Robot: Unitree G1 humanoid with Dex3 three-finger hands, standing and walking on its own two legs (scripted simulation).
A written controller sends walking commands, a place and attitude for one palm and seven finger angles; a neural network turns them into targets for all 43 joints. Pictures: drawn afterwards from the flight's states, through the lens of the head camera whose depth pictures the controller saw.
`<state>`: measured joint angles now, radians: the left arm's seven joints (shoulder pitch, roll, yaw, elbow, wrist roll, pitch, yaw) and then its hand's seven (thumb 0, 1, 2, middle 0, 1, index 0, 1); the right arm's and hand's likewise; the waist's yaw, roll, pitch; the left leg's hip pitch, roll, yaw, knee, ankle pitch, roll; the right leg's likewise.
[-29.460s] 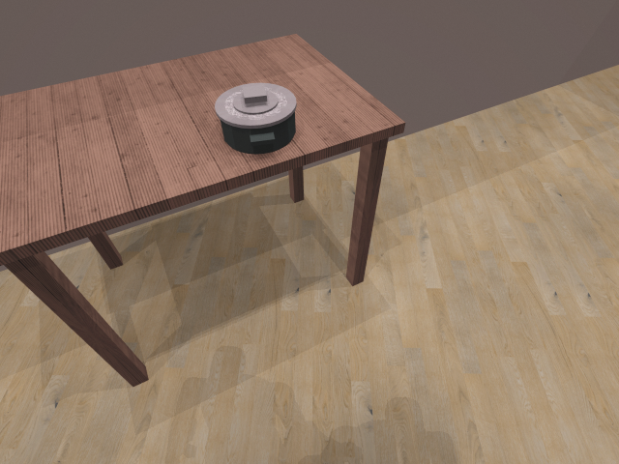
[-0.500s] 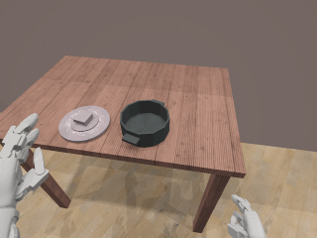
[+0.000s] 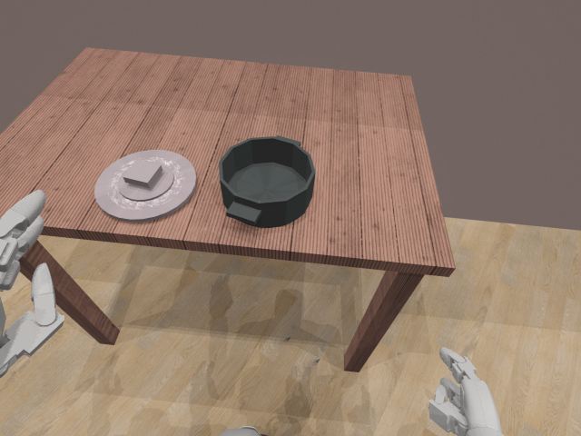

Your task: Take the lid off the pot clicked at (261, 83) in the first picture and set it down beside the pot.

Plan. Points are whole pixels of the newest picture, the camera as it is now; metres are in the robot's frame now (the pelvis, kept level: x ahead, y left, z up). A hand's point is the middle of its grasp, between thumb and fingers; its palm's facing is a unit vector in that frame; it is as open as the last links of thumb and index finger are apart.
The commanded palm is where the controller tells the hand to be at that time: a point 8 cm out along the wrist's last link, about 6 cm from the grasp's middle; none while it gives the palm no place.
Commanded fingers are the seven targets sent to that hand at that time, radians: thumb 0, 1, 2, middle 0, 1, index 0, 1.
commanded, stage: step back with the hand held close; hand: left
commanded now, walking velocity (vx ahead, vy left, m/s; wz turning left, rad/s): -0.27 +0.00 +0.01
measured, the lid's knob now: (143, 173) +0.53 +0.31 +0.00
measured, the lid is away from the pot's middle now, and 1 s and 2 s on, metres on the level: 0.23 0.23 0.23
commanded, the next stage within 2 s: stop stepping back and stand still in 0.78 s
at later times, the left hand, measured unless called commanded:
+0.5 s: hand out of the picture +0.13 +0.26 +0.17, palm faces +0.35 -0.84 -0.41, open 7.4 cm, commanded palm +0.06 +0.31 +0.19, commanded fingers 0.00 0.90 0.90 -0.20 -0.30 -0.20 -0.30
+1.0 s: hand out of the picture +0.03 +0.29 +0.15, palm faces +0.12 -0.89 -0.44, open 7.4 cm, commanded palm -0.04 +0.34 +0.19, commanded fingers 0.00 0.90 0.90 -0.20 -0.30 -0.20 -0.30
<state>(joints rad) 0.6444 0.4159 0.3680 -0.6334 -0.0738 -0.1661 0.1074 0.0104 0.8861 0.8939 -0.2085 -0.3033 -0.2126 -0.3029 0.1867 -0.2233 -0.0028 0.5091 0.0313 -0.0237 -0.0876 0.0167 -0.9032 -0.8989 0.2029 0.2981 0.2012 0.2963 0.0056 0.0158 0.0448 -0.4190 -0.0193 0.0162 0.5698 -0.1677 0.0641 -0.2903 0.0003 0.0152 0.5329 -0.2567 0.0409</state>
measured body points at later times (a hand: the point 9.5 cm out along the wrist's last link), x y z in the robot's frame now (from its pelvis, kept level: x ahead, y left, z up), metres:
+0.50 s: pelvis -0.06 +0.02 -0.01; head -0.04 +0.06 +0.43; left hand +0.11 +0.30 +0.19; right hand +0.13 -0.22 -0.07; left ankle +0.08 +0.08 -0.73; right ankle -0.03 -0.14 -0.71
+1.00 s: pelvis -0.19 +0.08 +0.00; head -0.15 +0.13 +0.45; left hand +0.02 +0.34 +0.17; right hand -0.04 -0.17 -0.05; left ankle -0.05 +0.13 -0.73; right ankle -0.23 -0.05 -0.69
